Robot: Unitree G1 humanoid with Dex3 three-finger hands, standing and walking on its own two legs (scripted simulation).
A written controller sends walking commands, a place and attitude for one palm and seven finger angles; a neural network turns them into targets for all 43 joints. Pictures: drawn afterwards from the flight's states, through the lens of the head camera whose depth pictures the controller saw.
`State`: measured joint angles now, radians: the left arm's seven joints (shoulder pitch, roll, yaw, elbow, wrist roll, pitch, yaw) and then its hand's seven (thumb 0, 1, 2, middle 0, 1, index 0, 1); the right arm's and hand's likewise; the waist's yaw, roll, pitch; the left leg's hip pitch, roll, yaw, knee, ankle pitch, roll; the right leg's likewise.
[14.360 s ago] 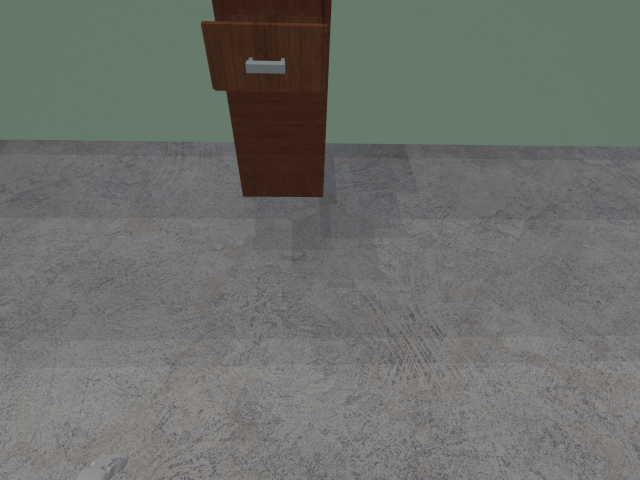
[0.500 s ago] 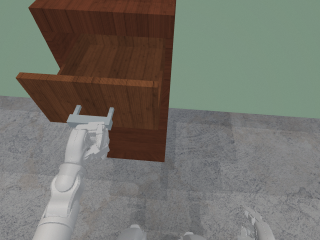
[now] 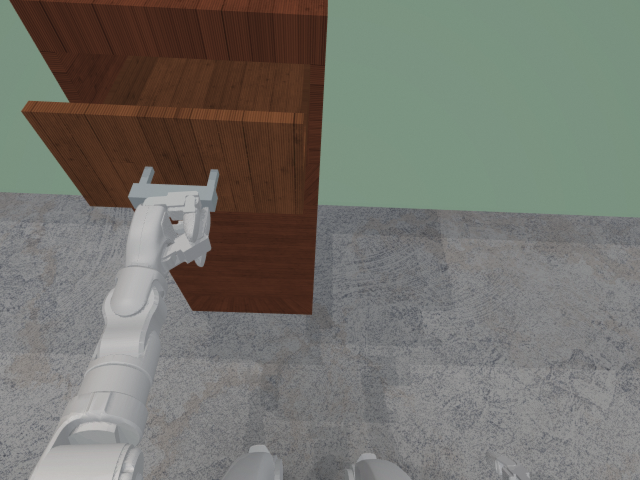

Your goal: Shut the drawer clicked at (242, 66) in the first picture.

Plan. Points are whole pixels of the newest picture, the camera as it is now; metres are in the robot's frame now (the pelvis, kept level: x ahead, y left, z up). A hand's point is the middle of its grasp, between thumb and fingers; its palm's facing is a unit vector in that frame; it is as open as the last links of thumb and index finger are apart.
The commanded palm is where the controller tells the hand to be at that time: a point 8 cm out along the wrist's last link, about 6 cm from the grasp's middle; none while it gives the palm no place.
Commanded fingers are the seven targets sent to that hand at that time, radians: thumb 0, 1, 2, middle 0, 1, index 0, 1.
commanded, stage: push the drawer shut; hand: left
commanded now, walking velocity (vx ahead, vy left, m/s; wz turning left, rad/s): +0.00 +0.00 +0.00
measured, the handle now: (177, 186) +0.48 +0.19 +0.06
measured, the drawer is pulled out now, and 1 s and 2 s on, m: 0.12 0.00 0.00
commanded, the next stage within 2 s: pull the fist back off the drawer in 1.26 s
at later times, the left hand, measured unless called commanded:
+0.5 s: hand (215, 196) +0.47 +0.14 +0.06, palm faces -0.03 -1.00 -0.03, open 3.2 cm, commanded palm +0.45 +0.19 +0.06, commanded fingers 0.00 0.90 0.90 -1.40 -1.60 -1.40 -1.60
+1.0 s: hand (219, 167) +0.52 +0.14 +0.06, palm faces -0.01 -1.00 -0.03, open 3.3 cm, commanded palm +0.51 +0.19 +0.06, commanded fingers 0.00 0.90 0.90 -1.40 -1.60 -1.40 -1.60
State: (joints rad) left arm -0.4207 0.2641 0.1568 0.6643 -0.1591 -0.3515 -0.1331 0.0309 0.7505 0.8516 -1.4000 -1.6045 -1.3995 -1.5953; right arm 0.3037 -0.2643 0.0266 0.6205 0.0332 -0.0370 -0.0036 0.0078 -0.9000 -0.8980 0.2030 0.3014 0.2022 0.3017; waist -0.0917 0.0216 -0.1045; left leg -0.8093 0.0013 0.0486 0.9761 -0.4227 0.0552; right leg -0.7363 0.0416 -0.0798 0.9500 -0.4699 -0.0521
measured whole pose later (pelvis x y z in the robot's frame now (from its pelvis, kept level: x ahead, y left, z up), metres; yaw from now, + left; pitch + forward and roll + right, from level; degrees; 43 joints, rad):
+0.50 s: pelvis +0.00 +0.00 -0.01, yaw -1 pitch +18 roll -2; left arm -0.71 0.31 0.25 0.98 -0.10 -0.40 -0.10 0.04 0.78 0.86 -1.40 -1.60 -1.40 -1.60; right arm 0.35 -0.26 0.03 0.64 0.01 0.01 0.02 0.01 -0.90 -0.90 0.20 0.30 0.20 0.30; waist -0.14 0.03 -0.12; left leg -0.90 0.01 0.06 1.02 -0.43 0.06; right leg -0.83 0.05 -0.07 0.99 -0.48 -0.05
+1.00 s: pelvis +0.00 +0.00 -0.01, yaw -1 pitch +22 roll -3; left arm -0.91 0.41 0.33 1.17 -0.05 -0.42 -0.10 0.06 0.75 0.85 -1.40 -1.60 -1.40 -1.60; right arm 0.40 -0.27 0.03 0.64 -0.01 0.05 0.03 0.00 -0.90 -0.90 0.20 0.30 0.20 0.30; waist -0.19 0.04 -0.12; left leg -0.98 0.02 0.05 1.05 -0.45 0.06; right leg -0.90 0.06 -0.08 1.00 -0.48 -0.05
